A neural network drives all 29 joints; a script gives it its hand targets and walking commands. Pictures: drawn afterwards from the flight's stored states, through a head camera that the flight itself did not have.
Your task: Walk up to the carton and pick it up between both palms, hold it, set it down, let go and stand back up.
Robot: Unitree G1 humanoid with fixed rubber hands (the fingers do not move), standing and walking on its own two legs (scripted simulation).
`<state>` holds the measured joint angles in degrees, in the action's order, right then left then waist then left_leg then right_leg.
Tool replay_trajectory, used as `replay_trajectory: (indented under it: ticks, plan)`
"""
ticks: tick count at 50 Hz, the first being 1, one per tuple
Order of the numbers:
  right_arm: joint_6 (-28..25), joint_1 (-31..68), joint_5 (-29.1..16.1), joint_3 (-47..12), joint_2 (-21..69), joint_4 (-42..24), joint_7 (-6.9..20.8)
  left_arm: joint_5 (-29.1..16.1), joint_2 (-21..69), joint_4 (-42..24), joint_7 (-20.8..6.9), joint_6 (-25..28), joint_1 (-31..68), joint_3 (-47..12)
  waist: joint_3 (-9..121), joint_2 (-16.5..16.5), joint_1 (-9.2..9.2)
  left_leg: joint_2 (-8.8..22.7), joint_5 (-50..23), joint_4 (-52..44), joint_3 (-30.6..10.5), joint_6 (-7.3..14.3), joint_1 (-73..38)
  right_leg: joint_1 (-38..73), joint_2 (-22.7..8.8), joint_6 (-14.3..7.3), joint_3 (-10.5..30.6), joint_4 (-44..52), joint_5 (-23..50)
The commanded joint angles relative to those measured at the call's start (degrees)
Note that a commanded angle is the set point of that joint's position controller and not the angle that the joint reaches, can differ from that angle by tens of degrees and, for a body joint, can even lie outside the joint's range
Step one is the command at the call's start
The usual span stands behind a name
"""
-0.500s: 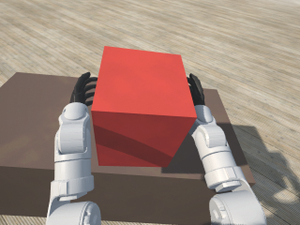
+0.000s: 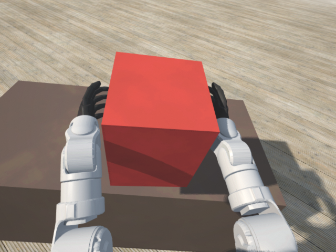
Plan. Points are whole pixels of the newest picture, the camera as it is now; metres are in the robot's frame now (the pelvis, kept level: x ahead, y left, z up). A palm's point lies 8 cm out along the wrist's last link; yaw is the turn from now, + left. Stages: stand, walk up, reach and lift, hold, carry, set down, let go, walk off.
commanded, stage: hold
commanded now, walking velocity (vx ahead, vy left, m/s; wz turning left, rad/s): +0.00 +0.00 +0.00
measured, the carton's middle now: (154, 125) +0.38 +0.00 +0.13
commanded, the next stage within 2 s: set down in 0.60 s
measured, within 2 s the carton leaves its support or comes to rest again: neither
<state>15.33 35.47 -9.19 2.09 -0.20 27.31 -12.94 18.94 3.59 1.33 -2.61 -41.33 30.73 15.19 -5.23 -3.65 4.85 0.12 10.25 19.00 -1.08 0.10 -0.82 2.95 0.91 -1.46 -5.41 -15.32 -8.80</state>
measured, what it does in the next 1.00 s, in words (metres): stands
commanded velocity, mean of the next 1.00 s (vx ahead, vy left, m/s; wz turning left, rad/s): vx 0.00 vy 0.00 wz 0.00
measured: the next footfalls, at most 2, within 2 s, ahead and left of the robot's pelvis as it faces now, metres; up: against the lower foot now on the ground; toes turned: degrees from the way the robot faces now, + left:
none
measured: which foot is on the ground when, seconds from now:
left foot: down 0.00-1.00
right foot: down 0.00-1.00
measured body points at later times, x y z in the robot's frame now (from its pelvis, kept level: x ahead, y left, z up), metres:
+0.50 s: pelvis +0.00 +0.00 +0.00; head -0.03 +0.03 +0.45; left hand +0.37 +0.15 +0.18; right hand +0.38 -0.14 +0.17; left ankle +0.02 +0.12 -0.75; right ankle +0.01 -0.10 -0.75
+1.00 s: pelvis +0.00 +0.01 +0.00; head -0.03 +0.03 +0.45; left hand +0.38 +0.13 +0.18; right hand +0.37 -0.16 +0.18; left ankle +0.01 +0.11 -0.75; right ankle +0.01 -0.10 -0.75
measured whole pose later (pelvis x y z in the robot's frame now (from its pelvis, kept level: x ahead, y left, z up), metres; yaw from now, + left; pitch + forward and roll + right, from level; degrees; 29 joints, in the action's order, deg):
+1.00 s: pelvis +0.00 +0.01 +0.00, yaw -2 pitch -9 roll +0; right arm 6.1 36.1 0.0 10.2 2.2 30.3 -7.6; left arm 23.0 7.2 7.2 -3.4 -31.8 33.1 17.6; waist -4.7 -3.1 3.3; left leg 0.1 9.7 17.2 1.6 0.7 -1.2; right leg 1.5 0.7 -1.2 -3.3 -15.6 -8.4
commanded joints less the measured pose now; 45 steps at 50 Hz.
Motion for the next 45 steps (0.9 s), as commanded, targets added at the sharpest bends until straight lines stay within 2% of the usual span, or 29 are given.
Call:
replay_trajectory:
  ticks: [1,4,12,16,19,22,23,27,29,30,31,33,36,42,45]
  plan:
    - [-3.74,40.23,-3.15,-23.07,30.33,-17.98,5.82,-7.5,27.05,-7.12,-6.68,4.22,35.84,-27.66,24.36,3.93,0.06,-2.04,-16.7,-0.28,1.97,-1.34,-5.99,4.62,1.34,3.91,-1.2,-0.27,13.82]
    - [-3.53,40.9,-3.45,-23.09,30.18,-17.82,6.01,-6.84,26.67,-6.12,-6.8,3.68,34.91,-26.5,23.04,3.19,-0.57,-1.93,-15.22,-0.71,1.99,-0.92,-5.48,3.92,1.38,3.91,-1.05,0.09,12.25]
    - [-4.22,42.55,-2.79,-22.87,30.76,-18.93,6.2,-8.46,27.58,-6.85,-6.28,4.5,37.83,-28.38,27.01,4.07,0.16,-1.86,-16.07,-0.2,1.96,-1.44,-6.68,3.68,1.67,3.65,-1.32,0.1,11.95]
    - [-4.0,41.41,-2.6,-21.76,30.23,-16.62,6.48,-7.61,27.86,-6.14,-6.17,4.14,37.2,-27.88,25.14,5.04,0.13,-1.75,-15.94,-0.42,1.86,-1.69,-6.65,2.77,1.69,3.27,-1.39,0.32,10.7]
    - [-3.69,41.44,-1.54,-19.83,29.41,-14.04,6.84,-6.76,27.0,-3.91,-6.43,3.81,37.33,-26.09,22.33,4.27,0.02,-1.68,-12.04,-1.53,2.03,-1.14,-5.3,2.08,1.38,3.22,-1.39,1.08,7.41]
    - [-4.04,41.58,-1.37,-19.95,30.0,-14.74,6.61,-6.73,27.15,-3.93,-6.9,3.68,36.19,-25.74,22.96,3.42,0.35,-1.89,-13.17,-1.33,2.25,-0.91,-5.35,3.15,1.19,3.66,-1.4,0.67,9.42]
    - [-4.04,41.43,-1.36,-19.86,30.16,-14.62,6.64,-6.55,26.97,-4.11,-6.88,3.77,36.21,-25.57,22.78,3.56,-0.01,-1.87,-13.13,-1.44,2.28,-0.91,-5.18,3.39,1.18,3.68,-1.25,0.71,9.57]
    - [-4.55,41.9,-2.19,-21.68,30.63,-16.9,6.28,-7.39,27.72,-5.75,-6.67,4.25,36.44,-27.16,25.67,4.31,0.33,-1.97,-17.04,-0.17,2.18,-1.4,-6.4,4.57,1.52,3.72,-1.41,-0.02,13.42]
    - [-4.49,42.16,-2.36,-21.78,30.61,-17.09,6.12,-7.86,27.71,-5.97,-6.52,4.53,37.65,-27.68,25.81,4.3,0.53,-1.91,-16.81,-0.17,1.92,-1.56,-6.36,4.14,1.61,3.63,-1.49,-0.02,12.99]
    - [-4.57,41.11,-2.61,-22.46,31.16,-18.01,5.97,-7.96,27.88,-6.64,-6.56,4.53,36.46,-28.18,26.7,4.5,0.72,-1.92,-18.31,0.27,2.05,-1.69,-7.23,5.04,1.66,3.69,-1.32,-0.16,14.75]
    - [-3.76,38.92,-4.88,-22.56,28.65,-17.47,6.13,-10.46,29.66,-9.3,-6.34,4.63,32.43,-30.41,27.22,4.06,4.06,-1.85,-17.98,0.04,2.91,0.09,-6.08,7.05,1.89,3.6,-0.81,-0.5,18.23]
    - [-4.16,40.08,-4.89,-23.15,28.81,-19.1,5.98,-10.75,29.14,-10.21,-6.4,5.05,32.74,-30.37,27.88,3.81,3.52,-2.03,-18.84,0.33,2.79,-0.25,-5.85,7.22,1.76,3.65,-1.08,-1.15,19.64]
    - [-4.11,39.04,-3.66,-22.02,28.3,-17.86,6.5,-9.75,27.76,-8.26,-6.37,5.61,33.37,-28.46,23.37,3.58,3.28,-1.94,-14.81,-0.69,2.62,-0.09,-5.29,4.48,1.29,3.87,-1.03,0.12,15.75]
    - [-9.71,42.06,1.89,-17.95,27.81,-16.71,9.44,-5.86,25.67,-6.67,-6.21,9.29,36.74,-24.16,23.99,5.06,-0.83,-1.04,-10.75,-1.98,3.17,-0.64,-5.45,1.91,1.12,3.26,-1.49,0.92,8.24]
    - [-13.68,40.78,7.45,-11.56,25.81,-12.61,11.35,-2.03,24.36,1.58,-6.66,11.43,32.46,-19.39,20.74,4.08,-2.7,-0.46,-4.51,-3.72,4.08,-0.27,-3.15,1.13,0.73,2.7,-1.72,1.65,1.19]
